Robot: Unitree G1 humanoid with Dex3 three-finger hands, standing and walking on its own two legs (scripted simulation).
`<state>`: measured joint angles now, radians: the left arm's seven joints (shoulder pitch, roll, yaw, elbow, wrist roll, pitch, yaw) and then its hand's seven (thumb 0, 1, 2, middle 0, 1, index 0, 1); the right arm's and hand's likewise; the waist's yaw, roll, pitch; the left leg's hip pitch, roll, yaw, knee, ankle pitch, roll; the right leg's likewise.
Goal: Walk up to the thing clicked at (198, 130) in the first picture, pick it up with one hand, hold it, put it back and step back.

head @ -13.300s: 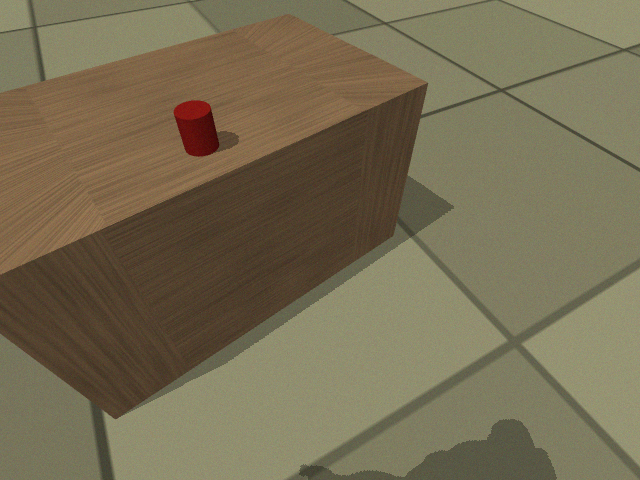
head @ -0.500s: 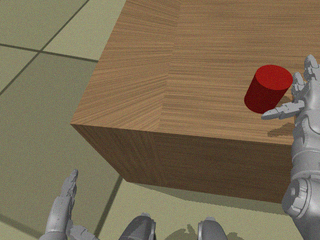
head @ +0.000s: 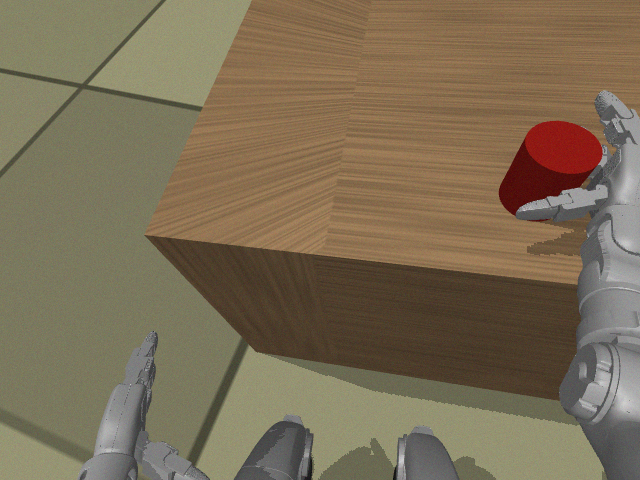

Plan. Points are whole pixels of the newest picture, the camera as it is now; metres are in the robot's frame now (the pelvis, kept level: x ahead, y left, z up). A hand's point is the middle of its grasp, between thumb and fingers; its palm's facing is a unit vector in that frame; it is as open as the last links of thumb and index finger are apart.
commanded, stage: close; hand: right
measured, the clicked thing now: (545, 173) +0.50 -0.22 +0.05
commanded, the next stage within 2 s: settle in 0.52 s
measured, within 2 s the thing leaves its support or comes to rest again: leaves its support in 1.06 s
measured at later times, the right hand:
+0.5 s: hand (563, 155) +0.50 -0.23 +0.09, palm faces +0.20 +0.98 +0.04, open 10.2 cm
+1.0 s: hand (566, 160) +0.49 -0.23 +0.09, palm faces +0.19 +0.98 +0.01, open 7.4 cm
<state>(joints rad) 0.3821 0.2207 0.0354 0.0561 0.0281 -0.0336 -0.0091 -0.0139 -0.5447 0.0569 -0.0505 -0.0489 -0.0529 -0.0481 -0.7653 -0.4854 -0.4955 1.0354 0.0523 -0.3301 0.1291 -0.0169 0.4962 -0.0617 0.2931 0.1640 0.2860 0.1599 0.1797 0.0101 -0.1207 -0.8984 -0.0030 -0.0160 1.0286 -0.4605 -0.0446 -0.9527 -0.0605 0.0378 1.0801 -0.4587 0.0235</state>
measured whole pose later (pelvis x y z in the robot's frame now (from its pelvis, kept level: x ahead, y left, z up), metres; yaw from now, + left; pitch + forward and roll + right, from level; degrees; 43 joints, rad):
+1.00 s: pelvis +0.01 +0.00 +0.01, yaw +0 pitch +18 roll +2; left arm 0.40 0.24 0.06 0.08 0.02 -0.01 -0.02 -0.01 -0.51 0.04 -0.05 -0.06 -0.07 -0.05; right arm -0.73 -0.44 -0.47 0.97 0.06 -0.27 0.12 0.01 0.46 -0.94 0.62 1.03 1.26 1.37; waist 0.16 0.00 -0.14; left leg -0.84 0.00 -0.02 0.99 -0.46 -0.05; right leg -0.90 -0.06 0.03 1.04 -0.46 0.02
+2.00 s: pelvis +0.02 +0.00 +0.04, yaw +0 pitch +10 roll +1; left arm 0.36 0.23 0.05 0.29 -0.01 -0.06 0.03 -0.01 -0.51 0.04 -0.05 -0.06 -0.06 -0.05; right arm -0.68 -0.37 -0.38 0.85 0.11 -0.15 0.10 0.01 0.50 -1.05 0.58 1.13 1.35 1.49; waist 0.09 -0.01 -0.11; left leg -0.57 0.02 -0.04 0.77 -0.38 -0.05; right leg -0.61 -0.05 0.00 0.80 -0.38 0.02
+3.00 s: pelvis +0.00 +0.01 +0.07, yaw -2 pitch -1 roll +0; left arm 0.29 0.23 0.08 0.51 -0.04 -0.11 0.05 -0.01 -0.53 0.05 -0.04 -0.04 -0.04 -0.04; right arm -0.40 -0.26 -0.27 0.07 0.19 0.40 0.03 0.00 0.48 -1.03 0.59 1.10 1.35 1.47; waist 0.00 -0.05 -0.06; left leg -0.27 0.04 -0.01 0.60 -0.30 -0.04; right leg -0.30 -0.03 0.02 0.60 -0.27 0.03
